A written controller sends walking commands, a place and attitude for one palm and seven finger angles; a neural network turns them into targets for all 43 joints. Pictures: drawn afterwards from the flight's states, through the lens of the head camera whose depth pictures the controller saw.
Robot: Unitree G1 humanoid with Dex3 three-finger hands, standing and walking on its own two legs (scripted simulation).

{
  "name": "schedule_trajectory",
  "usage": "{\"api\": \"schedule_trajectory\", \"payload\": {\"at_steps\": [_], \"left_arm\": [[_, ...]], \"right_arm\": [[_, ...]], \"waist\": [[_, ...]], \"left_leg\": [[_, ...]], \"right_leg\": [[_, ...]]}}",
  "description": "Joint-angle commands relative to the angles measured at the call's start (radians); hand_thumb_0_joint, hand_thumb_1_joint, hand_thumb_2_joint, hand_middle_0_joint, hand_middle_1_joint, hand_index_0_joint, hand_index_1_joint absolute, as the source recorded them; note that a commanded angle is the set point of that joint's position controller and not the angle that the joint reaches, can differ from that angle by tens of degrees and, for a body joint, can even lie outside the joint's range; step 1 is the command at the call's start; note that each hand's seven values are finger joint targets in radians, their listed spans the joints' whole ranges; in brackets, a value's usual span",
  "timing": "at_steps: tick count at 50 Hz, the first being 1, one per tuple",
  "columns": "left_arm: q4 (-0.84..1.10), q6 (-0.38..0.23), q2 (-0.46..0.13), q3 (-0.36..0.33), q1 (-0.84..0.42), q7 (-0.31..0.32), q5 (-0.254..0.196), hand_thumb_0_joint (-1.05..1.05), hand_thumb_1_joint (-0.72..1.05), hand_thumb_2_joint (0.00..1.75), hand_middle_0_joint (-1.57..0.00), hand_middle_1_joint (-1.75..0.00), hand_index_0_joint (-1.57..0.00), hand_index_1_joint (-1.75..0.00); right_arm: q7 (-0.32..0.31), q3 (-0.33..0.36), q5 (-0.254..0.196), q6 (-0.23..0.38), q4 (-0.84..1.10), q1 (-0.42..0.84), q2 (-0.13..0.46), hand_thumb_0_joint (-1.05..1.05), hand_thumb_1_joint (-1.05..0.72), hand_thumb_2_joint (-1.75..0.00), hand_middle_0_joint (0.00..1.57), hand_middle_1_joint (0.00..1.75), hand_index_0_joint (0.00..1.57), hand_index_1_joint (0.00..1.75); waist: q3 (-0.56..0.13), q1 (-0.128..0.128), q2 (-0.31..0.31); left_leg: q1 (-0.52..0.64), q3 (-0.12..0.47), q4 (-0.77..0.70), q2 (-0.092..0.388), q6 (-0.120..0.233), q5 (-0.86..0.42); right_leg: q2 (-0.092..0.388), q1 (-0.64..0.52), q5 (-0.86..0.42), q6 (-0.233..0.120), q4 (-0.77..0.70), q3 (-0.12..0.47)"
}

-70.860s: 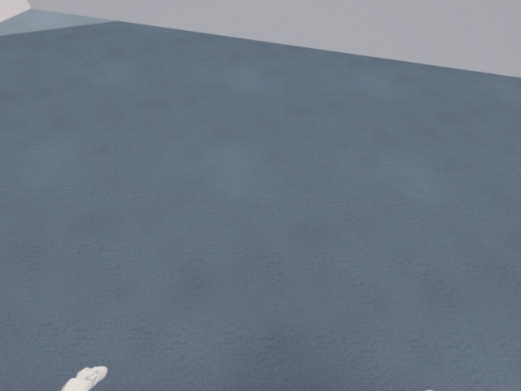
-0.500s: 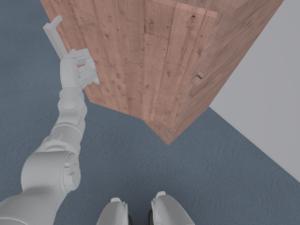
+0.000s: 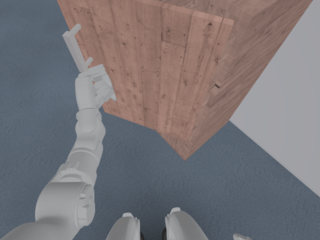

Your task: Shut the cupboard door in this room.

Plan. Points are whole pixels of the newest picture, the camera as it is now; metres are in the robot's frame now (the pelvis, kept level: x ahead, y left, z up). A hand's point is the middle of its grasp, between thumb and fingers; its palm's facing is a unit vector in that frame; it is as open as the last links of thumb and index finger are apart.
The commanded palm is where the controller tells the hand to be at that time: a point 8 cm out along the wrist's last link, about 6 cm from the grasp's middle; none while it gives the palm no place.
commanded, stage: draw the hand back to the body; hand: left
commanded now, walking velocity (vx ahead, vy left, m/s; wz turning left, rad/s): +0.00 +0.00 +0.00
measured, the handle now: (80, 49) +0.64 +0.19 +0.04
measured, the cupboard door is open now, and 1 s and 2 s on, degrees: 28 28 28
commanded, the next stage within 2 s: step back with the hand held close in 1.46 s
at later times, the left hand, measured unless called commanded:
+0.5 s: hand (55, 128) +0.33 +0.16 +0.15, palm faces +0.04 -0.99 -0.16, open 3.0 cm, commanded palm +0.30 +0.23 +0.17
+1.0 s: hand out of the picture +0.23 +0.28 +0.24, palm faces +0.40 -0.84 -0.37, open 5.5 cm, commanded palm +0.18 +0.32 +0.26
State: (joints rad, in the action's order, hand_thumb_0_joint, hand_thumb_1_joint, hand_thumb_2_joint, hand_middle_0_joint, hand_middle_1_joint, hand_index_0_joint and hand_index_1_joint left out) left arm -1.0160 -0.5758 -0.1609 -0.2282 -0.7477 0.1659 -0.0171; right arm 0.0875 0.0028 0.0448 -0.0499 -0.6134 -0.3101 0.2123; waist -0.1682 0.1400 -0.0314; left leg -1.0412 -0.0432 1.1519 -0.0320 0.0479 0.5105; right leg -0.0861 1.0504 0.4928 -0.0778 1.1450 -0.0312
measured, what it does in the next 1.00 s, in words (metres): rises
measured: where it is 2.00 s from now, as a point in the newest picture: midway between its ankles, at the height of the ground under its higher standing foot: outside the picture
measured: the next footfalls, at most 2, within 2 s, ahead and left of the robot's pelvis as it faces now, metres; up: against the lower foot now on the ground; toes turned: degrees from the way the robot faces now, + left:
none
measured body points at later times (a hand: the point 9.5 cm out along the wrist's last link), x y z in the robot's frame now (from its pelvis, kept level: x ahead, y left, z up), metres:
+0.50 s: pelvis +0.02 +0.01 +0.07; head +0.03 +0.00 +0.52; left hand +0.32 +0.22 +0.16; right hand +0.20 -0.23 -0.01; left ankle +0.01 +0.09 -0.64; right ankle +0.02 -0.07 -0.64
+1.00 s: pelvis +0.04 +0.03 +0.10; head +0.02 +0.00 +0.55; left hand +0.21 +0.32 +0.26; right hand +0.23 -0.17 +0.01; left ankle +0.01 +0.09 -0.64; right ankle +0.02 -0.07 -0.64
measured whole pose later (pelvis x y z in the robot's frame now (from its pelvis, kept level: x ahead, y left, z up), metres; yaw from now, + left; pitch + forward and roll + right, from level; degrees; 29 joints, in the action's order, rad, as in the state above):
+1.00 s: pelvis +0.04 +0.03 +0.10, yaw +3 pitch -2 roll -1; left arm 0.33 -0.02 -0.36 -0.26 0.41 0.08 -0.09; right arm -0.04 -0.05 -0.04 0.00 -0.58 -0.21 0.22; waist -0.03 -0.05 -0.08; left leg -0.13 0.01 0.44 -0.08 0.08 0.27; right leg -0.05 0.11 0.26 -0.03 0.41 -0.02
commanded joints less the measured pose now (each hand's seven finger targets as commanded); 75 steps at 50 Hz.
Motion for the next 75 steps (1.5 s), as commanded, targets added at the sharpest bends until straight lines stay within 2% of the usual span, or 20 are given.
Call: {"api": "schedule_trajectory", "payload": {"at_steps": [1, 2, 3, 5, 8, 14, 19, 20, 22, 27, 34, 40, 45, 54, 56, 58, 62, 67, 71, 75], "left_arm": [[0.394, -0.052, -0.191, 0.033, -0.183, -0.062, -0.002, 0.0, 0.9, 0.9, -1.3, -1.5, -1.3, -1.5], [0.398, -0.01, -0.174, 0.043, -0.111, -0.08, -0.023, 0.0, 0.9, 0.9, -1.3, -1.5, -1.3, -1.5], [0.441, 0.033, -0.13, 0.09, -0.081, -0.1, -0.044, 0.0, 0.9, 0.9, -1.3, -1.5, -1.3, -1.5], [0.486, 0.123, -0.105, 0.104, -0.03, -0.131, -0.106, 0.0, 0.9, 0.9, -1.3, -1.5, -1.3, -1.5], [0.64, 0.16, -0.117, 0.096, -0.021, -0.154, -0.169, 0.0, 0.9, 0.9, -1.3, -1.5, -1.3, -1.5], [0.78, 0.116, -0.148, 0.119, 0.209, -0.163, -0.128, 0.0, 0.9, 0.9, -1.3, -1.5, -1.3, -1.5], [0.874, 0.231, -0.174, 0.095, 0.423, -0.209, -0.158, 0.0, 0.9, 0.9, -1.16, -1.35, -1.16, -1.35], [0.984, 0.263, -0.212, 0.158, 0.424, -0.174, -0.087, 0.0, 0.9, 0.9, -1.13, -1.32, -1.13, -1.32], [1.077, 0.315, -0.23, 0.129, 0.479, -0.141, -0.091, 0.0, 0.9, 0.9, -1.08, -1.26, -1.08, -1.26], [1.215, 0.4, -0.263, 0.113, 0.55, -0.096, -0.075, 0.0, 0.9, 0.9, -0.94, -1.11, -0.94, -1.11], [1.336, 0.47, -0.238, 0.102, 0.752, -0.082, -0.065, 0.0, 0.9, 0.9, -0.75, -0.9, -0.75, -0.9], [1.447, 0.488, -0.318, -0.031, 0.895, -0.074, -0.069, 0.0, 0.9, 0.9, -0.58, -0.72, -0.58, -0.72], [1.57, 0.481, -0.364, -0.114, 0.977, -0.066, -0.067, 0.0, 0.9, 0.9, -0.45, -0.57, -0.45, -0.57], [1.653, 0.455, -0.435, -0.27, 1.156, -0.051, -0.078, 0.0, 0.9, 0.9, -0.2, -0.3, -0.2, -0.3], [1.589, 0.457, -0.362, -0.206, 1.159, -0.057, -0.076, 0.0, 0.9, 0.9, -0.2, -0.3, -0.2, -0.3], [1.567, 0.457, -0.342, -0.181, 1.135, -0.059, -0.072, 0.0, 0.9, 0.9, -0.2, -0.3, -0.2, -0.3], [1.563, 0.445, -0.381, -0.205, 1.096, -0.05, -0.068, 0.0, 0.9, 0.9, -0.2, -0.3, -0.2, -0.3], [1.658, 0.428, -0.435, -0.244, 1.08, -0.037, -0.063, 0.0, 0.9, 0.9, -0.2, -0.3, -0.2, -0.3], [1.632, 0.431, -0.411, -0.238, 1.116, -0.038, -0.067, 0.0, 0.9, 0.9, -0.2, -0.3, -0.2, -0.3], [1.547, 0.44, -0.384, -0.23, 1.141, -0.051, -0.077, 0.0, 0.9, 0.9, -0.2, -0.3, -0.2, -0.3]], "right_arm": [[-0.013, 0.065, -0.028, 0.014, 0.112, -0.105, 0.172, 0.0, -0.9, -0.9, 0.2, 0.3, 0.2, 0.3], [-0.02, 0.065, -0.039, 0.01, 0.123, -0.11, 0.175, 0.0, -0.9, -0.9, 0.2, 0.3, 0.2, 0.3], [-0.025, 0.064, -0.053, 0.006, 0.136, -0.097, 0.172, 0.0, -0.9, -0.9, 0.2, 0.3, 0.2, 0.3], [-0.045, 0.057, -0.078, 0.001, 0.156, -0.081, 0.174, 0.0, -0.9, -0.9, 0.2, 0.3, 0.2, 0.3], [-0.08, 0.051, -0.093, 0.022, 0.167, -0.045, 0.173, 0.0, -0.9, -0.9, 0.2, 0.3, 0.2, 0.3], [-0.089, 0.035, -0.09, 0.069, 0.157, 0.014, 0.155, 0.0, -0.9, -0.9, 0.2, 0.3, 0.2, 0.3], [-0.088, 0.026, -0.109, 0.069, 0.218, 0.088, 0.157, 0.0, -0.9, -0.9, 0.2, 0.3, 0.2, 0.3], [-0.107, 0.029, -0.113, 0.031, 0.241, 0.129, 0.125, 0.0, -0.9, -0.9, 0.2, 0.3, 0.2, 0.3], [-0.134, 0.021, -0.115, 0.014, 0.265, 0.158, 0.124, 0.0, -0.9, -0.9, 0.2, 0.3, 0.2, 0.3], [-0.168, -0.002, -0.11, 0.019, 0.253, 0.21, 0.12, 0.0, -0.9, -0.9, 0.2, 0.3, 0.2, 0.3], [-0.162, -0.022, -0.097, 0.055, 0.232, 0.222, 0.113, 0.0, -0.9, -0.9, 0.2, 0.3, 0.2, 0.3], [-0.152, -0.022, -0.083, 0.072, 0.222, 0.241, 0.113, 0.0, -0.9, -0.9, 0.2, 0.3, 0.2, 0.3], [-0.141, -0.02, -0.079, 0.098, 0.209, 0.247, 0.106, 0.0, -0.9, -0.9, 0.2, 0.3, 0.2, 0.3], [-0.132, 0.003, -0.085, 0.145, 0.183, 0.242, 0.12, 0.0, -0.9, -0.9, 0.2, 0.3, 0.2, 0.3], [-0.13, 0.006, -0.084, 0.148, 0.171, 0.24, 0.124, 0.0, -0.9, -0.9, 0.2, 0.3, 0.2, 0.3], [-0.131, 0.013, -0.085, 0.151, 0.169, 0.236, 0.136, 0.0, -0.9, -0.9, 0.2, 0.3, 0.2, 0.3], [-0.142, 0.015, -0.083, 0.16, 0.164, 0.239, 0.142, 0.0, -0.9, -0.9, 0.2, 0.3, 0.2, 0.3], [-0.15, 0.007, -0.08, 0.188, 0.165, 0.247, 0.133, 0.0, -0.9, -0.9, 0.2, 0.3, 0.2, 0.3], [-0.15, 0.001, -0.078, 0.197, 0.157, 0.248, 0.118, 0.0, -0.9, -0.9, 0.2, 0.3, 0.2, 0.3], [-0.147, 0.005, -0.081, 0.182, 0.154, 0.247, 0.119, 0.0, -0.9, -0.9, 0.2, 0.3, 0.2, 0.3]], "waist": [[-0.589, -0.07, -0.018], [-0.555, -0.066, 0.042], [-0.503, -0.059, 0.04], [-0.378, -0.052, 0.118], [-0.312, -0.054, 0.146], [-0.2, -0.095, -0.021], [-0.175, -0.14, -0.011], [-0.206, -0.133, 0.031], [-0.171, -0.133, 0.065], [-0.053, -0.134, 0.026], [-0.004, -0.149, -0.045], [0.025, -0.173, 0.02], [0.023, -0.187, -0.087], [0.072, -0.199, -0.058], [0.142, -0.184, -0.023], [0.167, -0.175, -0.016], [0.152, -0.184, 0.006], [0.073, -0.201, -0.09], [0.124, -0.2, -0.087], [0.19, -0.196, -0.006]], "left_leg": [[0.36, 0.047, -0.155, 0.007, -0.014, -0.392], [0.366, 0.049, -0.18, 0.009, -0.011, -0.392], [0.372, 0.04, -0.21, 0.009, -0.008, -0.365], [0.355, 0.036, -0.259, 0.006, 0.002, -0.292], [0.398, 0.039, -0.306, 0.006, 0.007, -0.263], [0.543, 0.062, -0.383, 0.013, -0.001, -0.307], [0.584, 0.06, -0.448, 0.013, -0.005, -0.324], [0.62, 0.06, -0.492, 0.014, -0.011, -0.317], [0.631, 0.062, -0.52, 0.016, -0.005, -0.32], [0.754, 0.078, -0.61, 0.032, 0.0, -0.374], [0.919, 0.115, -0.705, 0.053, -0.026, -0.518], [0.926, 0.112, -0.753, 0.059, -0.035, -0.574], [0.949, 0.116, -0.763, 0.063, -0.054, -0.648], [0.91, 0.127, -0.79, 0.072, -0.061, -0.551], [0.895, 0.13, -0.803, 0.072, -0.055, -0.481], [0.891, 0.134, -0.814, 0.072, -0.049, -0.429], [0.879, 0.133, -0.824, 0.06, -0.029, -0.333], [0.891, 0.127, -0.815, 0.053, -0.03, -0.363], [0.881, 0.113, -0.807, 0.049, -0.033, -0.405], [0.86, 0.094, -0.802, 0.049, -0.024, -0.392]], "right_leg": [[0.044, -0.499, -0.533, 0.074, -0.199, 0.091], [0.041, -0.527, -0.538, 0.079, -0.225, 0.086], [0.044, -0.534, -0.516, 0.088, -0.264, 0.088], [0.05, -0.573, -0.44, 0.103, -0.356, 0.107], [0.067, -0.614, -0.375, 0.101, -0.429, 0.119], [0.055, -0.569, -0.382, 0.059, -0.423, 0.058], [0.064, -0.655, -0.39, 0.056, -0.462, 0.052], [0.101, -0.749, -0.404, 0.07, -0.522, 0.112], [0.113, -0.801, -0.43, 0.083, -0.56, 0.12], [0.1, -0.821, -0.434, 0.062, -0.638, 0.08], [0.085, -0.869, -0.455, 0.044, -0.702, 0.028], [0.088, -0.943, -0.493, 0.046, -0.744, 0.019], [0.091, -0.971, -0.501, 0.044, -0.761, 0.018], [0.085, -0.966, -0.421, 0.047, -0.778, 0.01], [0.085, -0.92, -0.376, 0.05, -0.789, 0.009], [0.085, -0.901, -0.345, 0.051, -0.795, 0.013], [0.087, -0.911, -0.292, 0.053, -0.802, 0.021], [0.09, -0.967, -0.322, 0.046, -0.793, 0.032], [0.09, -0.95, -0.349, 0.044, -0.799, 0.032], [0.092, -0.921, -0.324, 0.05, -0.821, 0.04]]}}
